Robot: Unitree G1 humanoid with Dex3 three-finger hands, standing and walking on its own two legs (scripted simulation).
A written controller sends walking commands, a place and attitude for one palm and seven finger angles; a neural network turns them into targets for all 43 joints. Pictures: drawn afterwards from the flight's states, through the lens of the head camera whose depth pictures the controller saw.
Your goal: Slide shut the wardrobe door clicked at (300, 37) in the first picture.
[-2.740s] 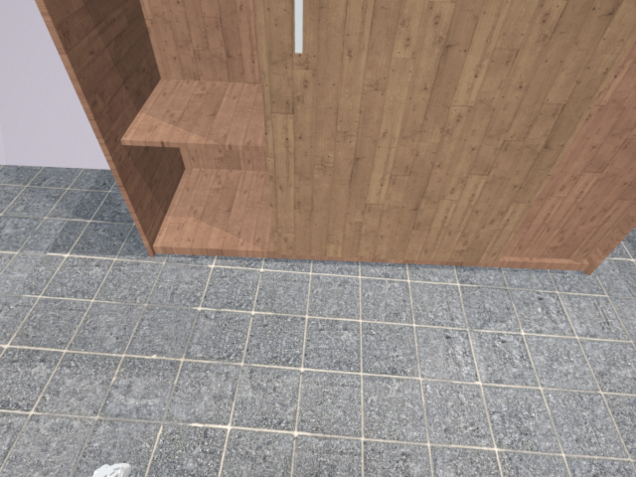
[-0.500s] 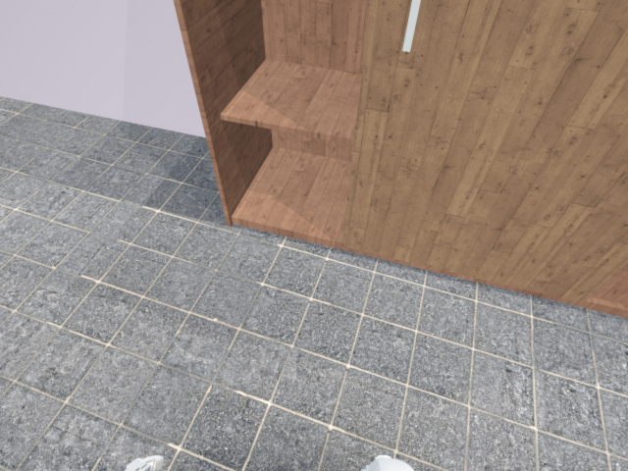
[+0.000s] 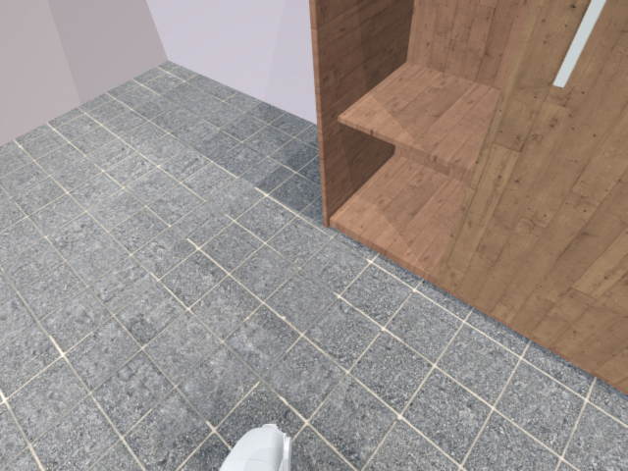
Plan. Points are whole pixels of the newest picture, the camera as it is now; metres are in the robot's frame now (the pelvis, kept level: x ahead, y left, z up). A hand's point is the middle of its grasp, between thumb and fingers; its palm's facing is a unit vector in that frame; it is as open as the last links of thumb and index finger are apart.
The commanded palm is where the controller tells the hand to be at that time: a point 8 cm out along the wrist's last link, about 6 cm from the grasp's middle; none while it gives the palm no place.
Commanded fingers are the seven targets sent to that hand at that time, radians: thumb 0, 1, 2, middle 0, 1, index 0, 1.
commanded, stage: walk to a spot facing it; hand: right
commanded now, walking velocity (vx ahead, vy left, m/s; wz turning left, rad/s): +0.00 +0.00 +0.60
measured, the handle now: (583, 37) +0.75 -0.39 +0.17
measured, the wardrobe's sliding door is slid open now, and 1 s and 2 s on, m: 0.49 0.49 0.49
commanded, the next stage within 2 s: turn to face it in 1.94 s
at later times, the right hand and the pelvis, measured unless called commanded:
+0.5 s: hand (442, 417) +0.24 -0.16 -0.17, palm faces -0.28 +0.93 -0.23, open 7.4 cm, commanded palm none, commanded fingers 0.00 -0.90 -0.90 0.20 0.30 0.20 0.30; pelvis +0.10 +0.00 -0.01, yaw +18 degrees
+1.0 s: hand (435, 369) +0.31 -0.16 -0.17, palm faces -0.58 +0.79 -0.20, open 7.4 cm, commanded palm none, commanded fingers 0.00 -0.90 -0.90 0.20 0.30 0.20 0.30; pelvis +0.13 -0.04 +0.00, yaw +38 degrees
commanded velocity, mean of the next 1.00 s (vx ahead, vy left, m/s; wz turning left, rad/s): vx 0.00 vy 0.00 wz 0.60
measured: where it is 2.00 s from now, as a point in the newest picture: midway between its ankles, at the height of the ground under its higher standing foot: outside the picture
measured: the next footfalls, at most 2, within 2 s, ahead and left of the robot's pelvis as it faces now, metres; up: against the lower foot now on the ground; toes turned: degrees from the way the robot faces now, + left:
left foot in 0.20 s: +0.12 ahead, +0.12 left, +0.00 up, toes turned +14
right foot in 0.60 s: +0.22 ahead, -0.11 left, +0.00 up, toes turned +18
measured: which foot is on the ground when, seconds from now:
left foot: up 0.00-0.18, down 0.20-0.60, up 0.62-1.00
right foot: down 0.00-0.20, up 0.22-0.58, down 0.60-1.00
